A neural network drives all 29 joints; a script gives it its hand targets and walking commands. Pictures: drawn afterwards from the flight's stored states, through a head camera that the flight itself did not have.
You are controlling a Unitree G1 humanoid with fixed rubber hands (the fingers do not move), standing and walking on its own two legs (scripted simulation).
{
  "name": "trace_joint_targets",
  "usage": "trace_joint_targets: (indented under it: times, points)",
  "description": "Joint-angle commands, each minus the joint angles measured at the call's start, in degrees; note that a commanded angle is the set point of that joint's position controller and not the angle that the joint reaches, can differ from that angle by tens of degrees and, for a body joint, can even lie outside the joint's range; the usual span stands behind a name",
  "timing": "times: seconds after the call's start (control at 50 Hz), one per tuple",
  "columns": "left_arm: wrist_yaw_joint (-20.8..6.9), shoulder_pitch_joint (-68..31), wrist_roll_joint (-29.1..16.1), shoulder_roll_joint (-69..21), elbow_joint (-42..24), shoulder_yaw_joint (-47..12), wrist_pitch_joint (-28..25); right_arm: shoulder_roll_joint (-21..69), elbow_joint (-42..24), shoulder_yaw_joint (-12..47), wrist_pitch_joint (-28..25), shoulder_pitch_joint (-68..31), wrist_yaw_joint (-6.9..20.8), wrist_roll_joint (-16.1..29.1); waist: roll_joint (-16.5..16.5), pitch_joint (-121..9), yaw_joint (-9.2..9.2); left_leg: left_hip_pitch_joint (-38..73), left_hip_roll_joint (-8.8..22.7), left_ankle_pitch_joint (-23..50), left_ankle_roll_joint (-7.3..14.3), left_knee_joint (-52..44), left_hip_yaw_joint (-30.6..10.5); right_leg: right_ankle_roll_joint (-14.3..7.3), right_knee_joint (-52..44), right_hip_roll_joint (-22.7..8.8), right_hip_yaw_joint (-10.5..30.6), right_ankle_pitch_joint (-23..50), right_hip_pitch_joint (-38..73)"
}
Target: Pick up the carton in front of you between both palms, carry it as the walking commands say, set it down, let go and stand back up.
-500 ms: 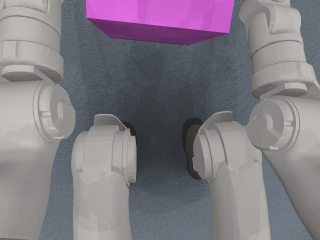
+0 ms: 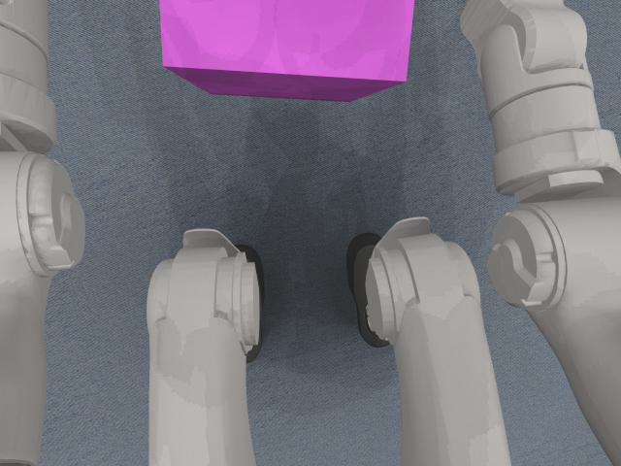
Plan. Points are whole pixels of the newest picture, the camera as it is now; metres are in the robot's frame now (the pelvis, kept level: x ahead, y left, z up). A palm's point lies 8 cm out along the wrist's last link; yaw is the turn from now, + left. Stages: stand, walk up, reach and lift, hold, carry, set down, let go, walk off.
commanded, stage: set down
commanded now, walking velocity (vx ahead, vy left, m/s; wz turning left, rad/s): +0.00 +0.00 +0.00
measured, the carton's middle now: out of the picture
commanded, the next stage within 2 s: let go in 0.82 s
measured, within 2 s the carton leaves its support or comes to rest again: neither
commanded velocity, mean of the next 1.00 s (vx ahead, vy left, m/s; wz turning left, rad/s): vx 0.00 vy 0.00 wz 0.00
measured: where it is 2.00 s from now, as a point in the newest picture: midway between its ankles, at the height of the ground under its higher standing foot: (309, 314)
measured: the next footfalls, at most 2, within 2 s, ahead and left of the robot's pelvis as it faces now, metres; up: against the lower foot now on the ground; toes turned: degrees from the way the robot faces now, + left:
none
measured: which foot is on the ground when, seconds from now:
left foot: down 0.00-1.00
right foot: down 0.00-1.00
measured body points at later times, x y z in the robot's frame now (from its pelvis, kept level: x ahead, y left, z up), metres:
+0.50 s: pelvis +0.01 +0.00 +0.14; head +0.37 +0.05 +0.40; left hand +0.61 +0.25 +0.02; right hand +0.58 -0.15 +0.02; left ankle +0.09 +0.11 -0.35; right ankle +0.11 -0.12 -0.35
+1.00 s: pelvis +0.04 +0.01 +0.27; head +0.37 +0.04 +0.58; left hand +0.58 +0.26 +0.16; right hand +0.56 -0.15 +0.15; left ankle +0.09 +0.11 -0.35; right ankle +0.11 -0.12 -0.35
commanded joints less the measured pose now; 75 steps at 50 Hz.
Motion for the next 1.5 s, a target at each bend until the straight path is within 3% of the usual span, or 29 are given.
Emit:
trace_joint_targets:
  times: [0.0,0.1,0.24,0.48,0.84,0.96,1.06,1.16,1.3,1.48]
  points:
    - [-0.1,-17.71,2.4,9.1,-6.34,3.79,0.94,-6.01,-7.42,-2.44,1.1,-13.93,-0.8,-1.88,8.99,-83.25,0.04,43.42,-0.62,25.66,-0.05,-15.49,2.3,-0.78,-13.23,0.97,-4.57,23.93,34.98]
    - [-2.02,-14.84,5.13,5.36,-2.64,5.98,0.78,-3.19,-4.65,-6.53,1.54,-10.77,0.6,-6.45,9.46,-73.39,-1.59,39.24,-0.39,22.64,-0.39,-21.52,1.16,-0.44,-19.27,0.52,-4.51,19.23,27.82]
    - [-3.15,-14.44,7.61,5.28,-3.8,8.16,1.33,-2.84,-7.65,-8.35,2.25,-11.54,1.81,-8.73,9.54,-77.77,-1.58,43.72,-0.81,23.06,-0.78,-29.43,1.47,-0.02,-26.55,0.29,-4.88,19.07,31.55]
    - [-3.38,-11.98,8.39,5.54,-11.83,9.22,3.9,-3.41,-14.76,-7.07,4.52,-5.4,1.82,-7.0,12.83,-91.44,-2.15,64.38,-2.01,37.58,-1.67,-40.15,1.85,0.26,-38.89,0.85,-5.12,27.37,39.43]
    - [-5.33,-0.84,15.07,0.44,-8.2,16.64,0.9,1.49,-14.9,-10.12,2.45,5.45,5.02,-12.93,9.06,-81.26,-1.37,74.49,-1.33,42.34,-1.82,-63.08,-0.15,1.52,-62.08,-0.65,-2.93,32.37,52.89]
    - [-2.57,12.14,19.21,-4.92,-14.49,19.82,0.22,0.91,-17.69,-8.83,0.7,17.92,8.28,-16.82,9.5,-86.84,-0.4,89.14,-0.95,53.04,-2.57,-68.38,-1.24,0.8,-67.53,-0.55,-3.02,36.35,57.0]
    - [0.67,26.84,18.02,-10.7,-24.29,18.95,-1.31,-1.66,-20.62,-4.59,-1.63,30.44,11.79,-18.1,8.4,-86.84,-0.69,95.23,-0.75,57.33,-3.0,-72.22,-1.84,-0.42,-71.26,-0.83,-2.2,39.34,62.23]
    - [1.31,39.38,15.61,-12.74,-30.62,17.04,-3.94,-1.82,-21.95,-0.46,-3.96,41.5,13.91,-15.77,6.02,-80.29,-0.64,90.51,-0.96,49.57,-2.42,-77.6,-0.88,-0.95,-75.32,-2.08,-0.27,40.75,73.82]
    - [0.09,57.86,14.27,-14.2,-31.8,15.05,-6.92,-0.94,-21.66,2.91,-6.9,57.94,15.75,-12.85,4.98,-68.06,0.34,88.81,-0.77,38.76,-1.77,-84.3,0.19,-0.99,-80.84,-3.7,1.87,38.54,85.58]
    - [-0.05,78.83,11.28,-15.28,-33.52,11.16,-10.66,-2.29,-25.07,7.39,-10.26,76.77,16.03,-10.43,2.16,-54.5,0.17,95.26,-0.27,34.4,-1.31,-91.2,0.41,-0.73,-87.35,-4.58,3.2,39.09,99.08]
